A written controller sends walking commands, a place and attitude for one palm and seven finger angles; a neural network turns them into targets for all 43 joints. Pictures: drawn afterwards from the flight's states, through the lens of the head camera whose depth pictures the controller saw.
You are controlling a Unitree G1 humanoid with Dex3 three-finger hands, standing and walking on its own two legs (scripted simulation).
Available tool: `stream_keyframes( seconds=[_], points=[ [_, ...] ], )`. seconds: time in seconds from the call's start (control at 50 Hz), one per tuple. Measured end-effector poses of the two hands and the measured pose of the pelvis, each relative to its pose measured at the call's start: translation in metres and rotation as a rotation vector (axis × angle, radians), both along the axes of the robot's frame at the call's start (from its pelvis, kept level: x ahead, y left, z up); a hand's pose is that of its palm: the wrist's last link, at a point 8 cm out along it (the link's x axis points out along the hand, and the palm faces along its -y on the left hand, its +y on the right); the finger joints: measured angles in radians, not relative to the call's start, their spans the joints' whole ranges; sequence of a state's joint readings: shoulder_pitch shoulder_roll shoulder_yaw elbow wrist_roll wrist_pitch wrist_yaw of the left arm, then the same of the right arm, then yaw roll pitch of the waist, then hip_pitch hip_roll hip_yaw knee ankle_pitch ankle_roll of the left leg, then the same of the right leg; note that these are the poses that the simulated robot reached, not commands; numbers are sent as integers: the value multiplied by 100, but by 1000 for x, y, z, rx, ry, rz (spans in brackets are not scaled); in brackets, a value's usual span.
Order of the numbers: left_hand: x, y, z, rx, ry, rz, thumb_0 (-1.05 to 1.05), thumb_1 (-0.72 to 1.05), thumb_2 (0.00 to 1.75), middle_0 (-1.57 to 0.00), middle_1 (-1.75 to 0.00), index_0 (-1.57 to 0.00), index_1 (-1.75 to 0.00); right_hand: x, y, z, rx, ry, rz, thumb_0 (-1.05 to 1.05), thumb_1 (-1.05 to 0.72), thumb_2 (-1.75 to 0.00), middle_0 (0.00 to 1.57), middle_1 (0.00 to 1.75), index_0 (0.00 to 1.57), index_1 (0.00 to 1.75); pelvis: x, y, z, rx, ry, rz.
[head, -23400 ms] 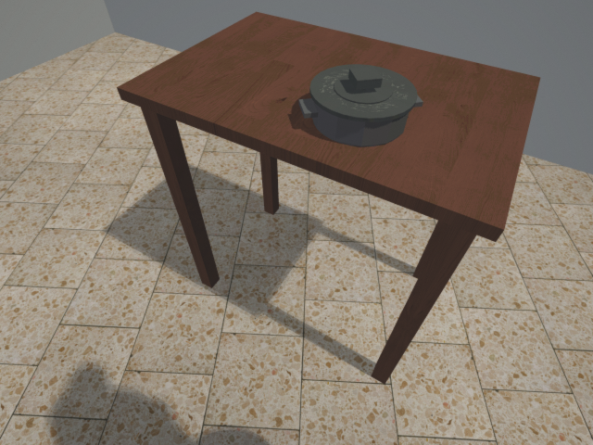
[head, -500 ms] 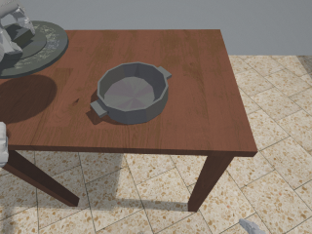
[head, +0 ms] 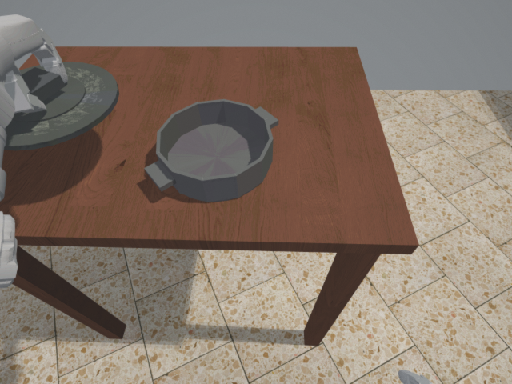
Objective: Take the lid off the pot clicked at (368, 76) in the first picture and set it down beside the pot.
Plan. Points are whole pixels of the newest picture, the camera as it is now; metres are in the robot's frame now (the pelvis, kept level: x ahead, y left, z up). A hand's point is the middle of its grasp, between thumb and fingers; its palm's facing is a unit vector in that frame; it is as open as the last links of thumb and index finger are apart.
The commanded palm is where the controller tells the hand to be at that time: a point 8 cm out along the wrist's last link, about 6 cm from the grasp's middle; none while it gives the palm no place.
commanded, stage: lower the lid onto the table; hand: left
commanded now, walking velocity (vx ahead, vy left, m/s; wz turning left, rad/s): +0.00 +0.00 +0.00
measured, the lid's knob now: (36, 85) +0.49 +0.30 +0.22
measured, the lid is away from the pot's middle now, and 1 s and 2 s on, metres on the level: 0.24 0.23 0.23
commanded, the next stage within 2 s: open the fingers wide in 1.86 s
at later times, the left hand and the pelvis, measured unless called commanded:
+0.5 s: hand (43, 107) +0.46 +0.29 +0.20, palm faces -0.33 -0.08 -0.94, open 8.7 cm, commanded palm +0.45 +0.29 +0.28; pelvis +0.00 +0.00 +0.00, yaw +0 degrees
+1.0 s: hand (51, 129) +0.45 +0.29 +0.17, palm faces -0.37 -0.08 -0.93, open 8.7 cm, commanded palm +0.45 +0.29 +0.24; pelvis +0.00 +0.00 +0.00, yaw +1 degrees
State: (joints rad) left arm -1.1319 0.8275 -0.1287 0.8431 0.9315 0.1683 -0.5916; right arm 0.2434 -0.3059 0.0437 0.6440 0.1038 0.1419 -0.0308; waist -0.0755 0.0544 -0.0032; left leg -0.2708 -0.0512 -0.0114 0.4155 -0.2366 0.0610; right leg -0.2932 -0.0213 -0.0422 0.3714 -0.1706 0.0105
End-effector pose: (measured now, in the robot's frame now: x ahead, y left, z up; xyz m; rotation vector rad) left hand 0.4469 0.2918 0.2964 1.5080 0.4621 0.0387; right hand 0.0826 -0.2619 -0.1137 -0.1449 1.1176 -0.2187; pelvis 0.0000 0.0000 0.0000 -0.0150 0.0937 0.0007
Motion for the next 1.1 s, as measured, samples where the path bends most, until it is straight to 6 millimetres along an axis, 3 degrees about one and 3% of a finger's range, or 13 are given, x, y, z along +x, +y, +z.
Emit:
stream_keyframes(
  seconds=[0.62,0.9,1.1],
  points=[
    [10,-1,-42,-40,65,-69,-3,2,107,-71,-77,-66,-74,-10,-3,0,-17,34,-20,0,-91,-90,20,30,20,30,4,2,0,-4,11,1],
    [2,4,-62,-38,102,-82,-3,2,107,-71,-77,-66,-74,0,2,1,-10,18,-2,0,-91,-90,20,30,20,30,3,4,-1,-6,10,6],
    [0,-5,-72,-48,120,-118,-3,2,107,-71,-77,-66,-74,0,3,0,-14,20,7,0,-91,-90,20,30,20,30,0,4,-1,-5,8,11]
  ],
)
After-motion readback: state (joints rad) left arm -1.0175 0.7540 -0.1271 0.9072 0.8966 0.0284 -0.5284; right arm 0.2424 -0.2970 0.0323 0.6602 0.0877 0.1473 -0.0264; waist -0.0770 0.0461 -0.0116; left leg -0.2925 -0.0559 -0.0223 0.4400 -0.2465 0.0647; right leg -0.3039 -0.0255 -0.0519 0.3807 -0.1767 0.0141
